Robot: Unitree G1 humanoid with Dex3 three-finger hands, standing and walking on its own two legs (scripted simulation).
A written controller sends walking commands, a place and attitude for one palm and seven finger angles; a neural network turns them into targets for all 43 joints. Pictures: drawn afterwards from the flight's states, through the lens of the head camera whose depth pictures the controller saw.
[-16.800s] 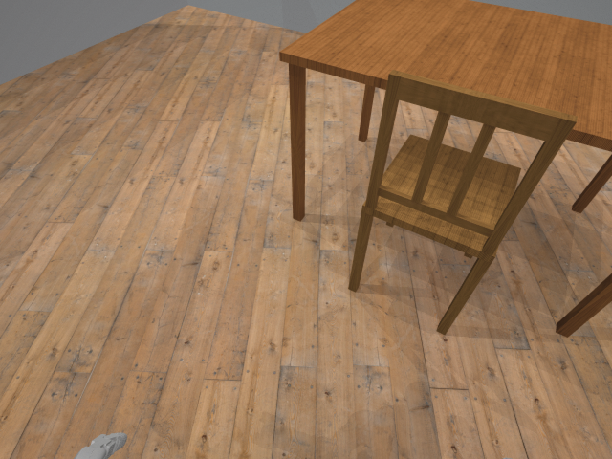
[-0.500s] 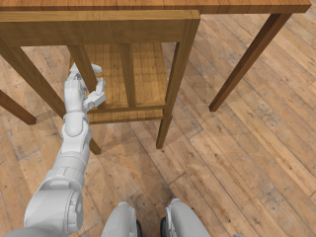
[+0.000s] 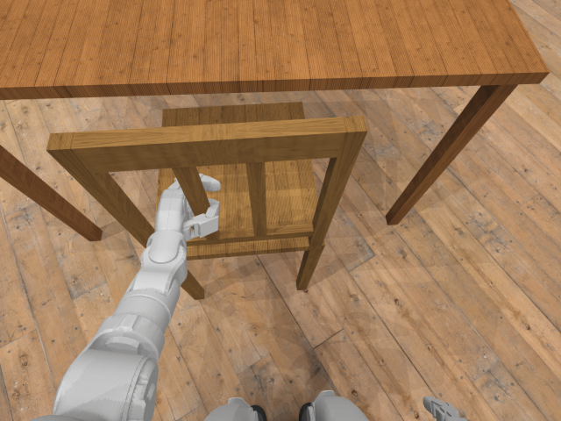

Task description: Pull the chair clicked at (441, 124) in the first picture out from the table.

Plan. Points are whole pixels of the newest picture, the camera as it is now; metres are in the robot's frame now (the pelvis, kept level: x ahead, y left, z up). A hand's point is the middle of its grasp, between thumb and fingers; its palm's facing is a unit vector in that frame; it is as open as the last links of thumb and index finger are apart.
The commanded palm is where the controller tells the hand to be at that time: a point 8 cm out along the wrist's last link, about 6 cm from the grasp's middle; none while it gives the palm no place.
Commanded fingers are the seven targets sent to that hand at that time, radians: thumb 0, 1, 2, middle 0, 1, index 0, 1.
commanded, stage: step backward, pulling the chair out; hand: left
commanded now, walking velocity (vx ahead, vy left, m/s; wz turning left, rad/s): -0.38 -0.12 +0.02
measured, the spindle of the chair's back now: (200, 205) +0.44 +0.12 -0.07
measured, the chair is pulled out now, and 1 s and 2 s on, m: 0.02 0.04 0.18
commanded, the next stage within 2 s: none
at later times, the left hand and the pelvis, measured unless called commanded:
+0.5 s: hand (210, 218) +0.41 +0.10 -0.05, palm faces -0.13 -0.98 -0.13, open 5.6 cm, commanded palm +0.40 +0.15 -0.05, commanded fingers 0.00 0.90 0.90 -0.50 -1.45 -0.50 -1.45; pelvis +0.01 +0.02 +0.02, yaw -4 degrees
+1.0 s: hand (211, 230) +0.39 +0.09 -0.05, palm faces -0.12 -0.98 -0.14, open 5.6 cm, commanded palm +0.37 +0.15 -0.05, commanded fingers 0.00 0.90 0.90 -0.50 -1.45 -0.50 -1.45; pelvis -0.02 +0.02 +0.02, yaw -3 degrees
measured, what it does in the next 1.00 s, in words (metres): stands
